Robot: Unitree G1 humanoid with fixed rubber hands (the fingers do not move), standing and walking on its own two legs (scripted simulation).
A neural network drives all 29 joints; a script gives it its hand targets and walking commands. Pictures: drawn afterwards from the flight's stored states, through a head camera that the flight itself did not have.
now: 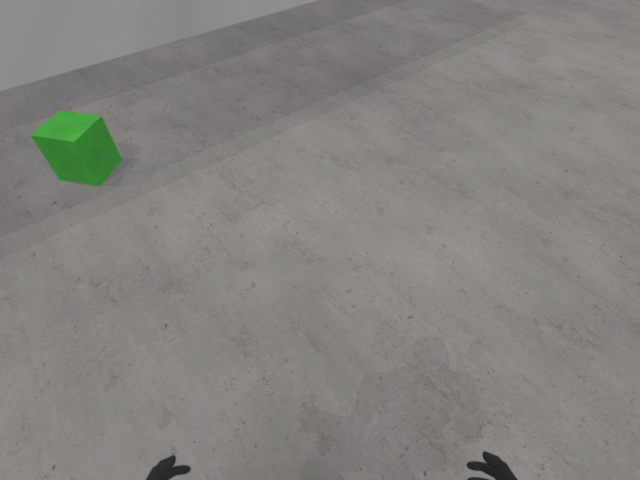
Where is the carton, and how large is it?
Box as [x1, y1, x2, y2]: [31, 111, 121, 185]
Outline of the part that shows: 31,134 31,136 60,179 99,185 121,160 101,116 59,111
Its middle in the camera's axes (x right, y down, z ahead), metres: -1.12 -0.41 +1.81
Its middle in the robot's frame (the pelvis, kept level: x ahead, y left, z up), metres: +1.56 +1.12 -0.64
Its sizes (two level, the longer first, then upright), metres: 0.210 0.200 0.250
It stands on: the floor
